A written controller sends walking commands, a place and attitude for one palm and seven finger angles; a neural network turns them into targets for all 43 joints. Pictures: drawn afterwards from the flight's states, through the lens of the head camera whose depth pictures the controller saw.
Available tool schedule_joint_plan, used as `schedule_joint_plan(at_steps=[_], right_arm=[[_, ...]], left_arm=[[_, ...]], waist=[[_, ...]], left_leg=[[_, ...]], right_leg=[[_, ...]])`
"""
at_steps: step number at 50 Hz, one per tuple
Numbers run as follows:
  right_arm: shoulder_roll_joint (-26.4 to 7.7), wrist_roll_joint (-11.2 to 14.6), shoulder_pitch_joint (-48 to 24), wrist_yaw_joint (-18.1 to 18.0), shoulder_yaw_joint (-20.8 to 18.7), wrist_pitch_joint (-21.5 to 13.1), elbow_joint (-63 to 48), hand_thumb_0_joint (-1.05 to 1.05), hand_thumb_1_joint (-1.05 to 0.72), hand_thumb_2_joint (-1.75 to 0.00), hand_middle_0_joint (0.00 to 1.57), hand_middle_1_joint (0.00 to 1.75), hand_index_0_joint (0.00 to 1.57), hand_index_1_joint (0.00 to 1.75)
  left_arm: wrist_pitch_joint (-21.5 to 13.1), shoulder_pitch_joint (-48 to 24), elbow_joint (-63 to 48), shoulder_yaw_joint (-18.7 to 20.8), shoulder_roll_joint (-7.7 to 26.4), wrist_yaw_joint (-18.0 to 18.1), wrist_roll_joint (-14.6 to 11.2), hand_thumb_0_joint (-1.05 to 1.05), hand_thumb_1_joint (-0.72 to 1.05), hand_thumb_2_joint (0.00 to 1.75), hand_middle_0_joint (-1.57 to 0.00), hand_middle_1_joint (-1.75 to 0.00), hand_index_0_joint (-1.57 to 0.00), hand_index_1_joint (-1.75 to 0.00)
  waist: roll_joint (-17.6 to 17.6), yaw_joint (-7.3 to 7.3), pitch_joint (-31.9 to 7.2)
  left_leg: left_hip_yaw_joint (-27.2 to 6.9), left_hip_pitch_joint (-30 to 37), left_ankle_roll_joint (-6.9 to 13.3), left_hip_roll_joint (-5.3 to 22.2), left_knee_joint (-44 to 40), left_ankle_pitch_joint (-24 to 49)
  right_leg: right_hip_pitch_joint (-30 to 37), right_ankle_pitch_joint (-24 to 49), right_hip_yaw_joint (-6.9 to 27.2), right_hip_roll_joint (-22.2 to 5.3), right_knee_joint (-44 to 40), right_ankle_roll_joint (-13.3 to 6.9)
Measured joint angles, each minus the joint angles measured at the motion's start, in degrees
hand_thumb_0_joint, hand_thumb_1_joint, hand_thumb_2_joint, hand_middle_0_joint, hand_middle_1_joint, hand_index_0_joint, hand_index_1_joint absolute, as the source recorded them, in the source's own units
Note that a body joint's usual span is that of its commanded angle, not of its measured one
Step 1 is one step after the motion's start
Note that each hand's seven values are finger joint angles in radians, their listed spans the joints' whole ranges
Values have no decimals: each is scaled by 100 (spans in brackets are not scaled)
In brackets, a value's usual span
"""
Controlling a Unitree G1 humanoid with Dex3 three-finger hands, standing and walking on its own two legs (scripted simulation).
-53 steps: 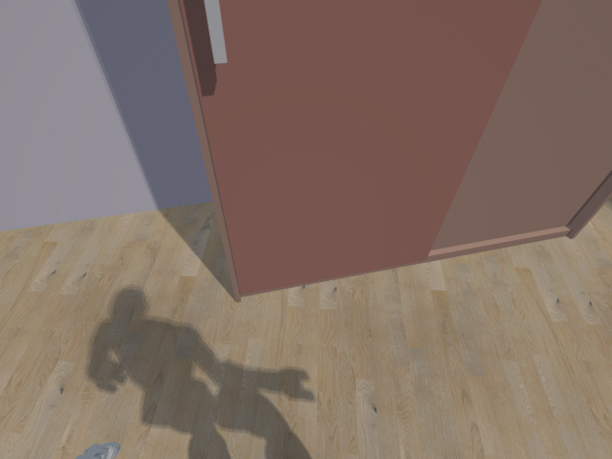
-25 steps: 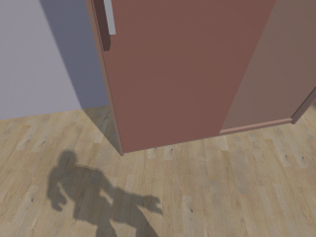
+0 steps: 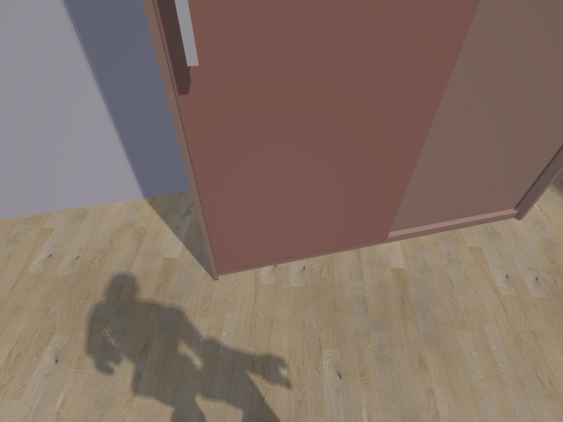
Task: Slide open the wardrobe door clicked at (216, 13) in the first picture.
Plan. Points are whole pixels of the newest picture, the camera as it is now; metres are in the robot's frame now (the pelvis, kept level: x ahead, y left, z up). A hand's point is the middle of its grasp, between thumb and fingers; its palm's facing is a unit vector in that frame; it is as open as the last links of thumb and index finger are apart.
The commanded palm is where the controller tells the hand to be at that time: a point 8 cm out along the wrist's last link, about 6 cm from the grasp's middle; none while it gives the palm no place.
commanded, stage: look at it before walking up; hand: left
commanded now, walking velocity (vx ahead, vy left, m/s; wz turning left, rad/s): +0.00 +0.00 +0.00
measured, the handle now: (181, 0) +0.77 +0.24 +0.27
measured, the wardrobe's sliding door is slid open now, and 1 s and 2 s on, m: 0.00 0.00 0.00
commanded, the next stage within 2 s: turn to face it in 0.38 s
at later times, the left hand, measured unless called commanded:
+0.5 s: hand out of the picture +0.07 +0.24 -0.15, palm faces -0.03 -0.94 -0.34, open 7.4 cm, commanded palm none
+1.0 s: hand out of the picture +0.02 +0.21 -0.18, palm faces +0.12 -0.96 -0.25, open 7.4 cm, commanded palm none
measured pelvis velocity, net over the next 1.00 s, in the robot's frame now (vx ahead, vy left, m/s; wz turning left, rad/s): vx -0.01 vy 0.00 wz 0.13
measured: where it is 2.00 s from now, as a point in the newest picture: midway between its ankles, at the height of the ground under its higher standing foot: outside the picture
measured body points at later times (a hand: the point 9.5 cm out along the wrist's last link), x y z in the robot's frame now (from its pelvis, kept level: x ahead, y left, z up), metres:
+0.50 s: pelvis +0.00 +0.00 +0.00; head +0.01 -0.01 +0.45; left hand +0.08 +0.29 -0.13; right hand +0.08 -0.30 -0.13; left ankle +0.00 +0.12 -0.75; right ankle +0.01 -0.12 -0.75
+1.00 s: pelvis -0.01 +0.00 -0.01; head +0.02 +0.01 +0.44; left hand +0.02 +0.26 -0.17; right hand +0.05 -0.22 -0.16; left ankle +0.00 +0.12 -0.75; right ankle -0.02 -0.12 -0.72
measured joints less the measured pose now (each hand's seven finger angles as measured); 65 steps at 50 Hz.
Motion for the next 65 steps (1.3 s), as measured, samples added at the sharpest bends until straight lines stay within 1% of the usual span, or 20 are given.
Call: schedule_joint_plan(at_steps=[25,30,35,40,43,45,46,48,50,51,52,54,56,57,58,60,61,63,65], right_arm=[[-22,6,-15,-15,10,3,25,1,-90,-90,20,30,21,30],[-18,2,18,-13,4,34,-18,1,-90,-90,20,30,21,30],[124,-14,121,-26,-13,154,-150,1,-90,-90,20,30,20,30],[386,-15,269,2,-35,260,-326,1,-91,-90,20,30,20,30],[557,-18,352,15,-70,294,-419,1,-91,-90,20,30,20,30],[684,-38,422,24,-74,281,-490,1,-91,-90,20,30,20,30],[751,-48,456,21,-69,262,-523,1,-91,-90,20,30,20,30],[881,-51,524,-7,-62,224,-577,1,-90,-90,20,30,20,30],[966,-57,591,-38,-62,214,-608,1,-90,-90,20,30,21,30],[987,-62,620,-52,-69,218,-613,1,-90,-90,20,30,21,30],[991,-67,645,-70,-86,228,-614,1,-90,-90,20,30,21,30],[963,-69,689,-85,-126,249,-612,1,-91,-90,20,30,21,30],[908,-49,728,-87,-173,273,-608,1,-91,-90,20,30,21,30],[881,-26,753,-83,-198,284,-613,1,-91,-90,20,30,21,30],[831,-6,735,-81,-231,303,-597,1,-91,-90,20,30,21,30],[749,-27,733,-76,-304,364,-553,1,-91,-90,20,30,21,30],[714,-45,738,-61,-332,386,-521,1,-91,-90,20,30,21,30],[647,-83,762,-14,-380,380,-464,1,-91,-90,20,30,20,30],[605,-113,802,25,-416,344,-430,1,-91,-90,20,30,20,30]], left_arm=[[3,71,73,16,25,-6,0,1,90,90,-21,-30,-20,-30],[38,28,23,39,16,14,-2,1,90,90,-21,-30,-20,-30],[133,37,-157,61,-133,103,-4,1,90,90,-21,-30,-20,-30],[193,182,-361,60,-388,126,7,1,91,90,-21,-29,-20,-30],[237,304,-445,70,-509,133,24,1,90,90,-21,-30,-20,-30],[291,361,-469,90,-546,137,22,1,90,90,-21,-30,-20,-30],[315,367,-471,105,-553,143,16,1,90,90,-21,-30,-20,-30],[344,349,-480,140,-562,163,9,1,90,90,-21,-30,-20,-30],[332,328,-520,177,-586,171,1,1,91,90,-21,-29,-20,-30],[316,324,-547,191,-606,173,-7,1,91,90,-21,-29,-20,-30],[297,325,-579,201,-631,173,-18,1,91,90,-21,-29,-20,-30],[253,343,-646,210,-683,169,-34,1,91,90,-20,-29,-20,-30],[191,394,-703,208,-722,169,-43,1,91,90,-20,-29,-20,-30],[147,444,-731,203,-722,175,-34,1,91,90,-20,-29,-20,-30],[108,464,-704,205,-759,192,-9,1,91,90,-20,-29,-20,-30],[74,561,-650,183,-820,185,22,1,91,90,-20,-29,-20,-30],[56,640,-623,179,-845,173,35,1,91,90,-20,-29,-20,-30],[20,831,-543,172,-894,143,54,1,91,90,-20,-29,-20,-30],[-23,1040,-442,170,-937,122,72,1,91,90,-20,-29,-20,-30]], waist=[[7,30,40],[7,2,57],[20,-9,58],[47,-5,97],[-5,4,138],[-100,-3,147],[-142,-6,159],[-186,-31,195],[-158,-51,219],[-124,-57,223],[-81,-62,220],[9,-66,201],[72,-52,157],[60,-30,118],[132,-20,130],[196,-32,102],[191,-19,64],[175,-1,-31],[141,3,-134]], left_leg=[[-16,65,-40,46,-119,45],[-91,-28,-39,13,-31,28],[-233,-331,-41,-49,338,-102],[-393,-698,-21,-123,891,-315],[-429,-854,20,-196,1205,-456],[-425,-926,69,-281,1302,-494],[-430,-951,89,-314,1306,-484],[-492,-958,105,-359,1184,-374],[-613,-944,108,-371,991,-216],[-680,-937,97,-367,892,-136],[-746,-933,78,-361,803,-62],[-869,-947,22,-350,688,50],[-962,-1010,-56,-368,722,79],[-973,-1087,-98,-410,837,41],[-959,-1172,-82,-371,1060,-155],[-727,-1374,-53,-302,1774,-870],[-581,-1477,-36,-261,2200,-1020],[-312,-1639,-20,-131,2954,-990],[-81,-1709,-23,35,3384,-813]], right_leg=[[73,54,-16,44,-136,-36],[9,-1,-92,10,-36,-28],[-221,-181,-234,-51,306,-13],[-452,-394,-397,-115,717,-9],[-576,-541,-435,-185,1009,23],[-691,-643,-430,-273,1223,66],[-781,-830,-381,-275,1421,95],[-992,-1371,-206,-184,2057,114],[-1116,-1650,-107,-72,2515,123],[-1125,-1704,-89,-28,2584,133],[-1100,-1721,-81,8,2551,143],[-944,-1616,-72,64,2176,162],[-625,-1127,-81,78,1390,185],[-441,-845,-69,41,929,152],[-406,-700,-112,80,860,42],[-331,-667,-224,81,880,-137],[-260,-657,-256,62,815,-181],[-93,-592,-308,35,594,-209],[45,-517,-356,13,375,-205]])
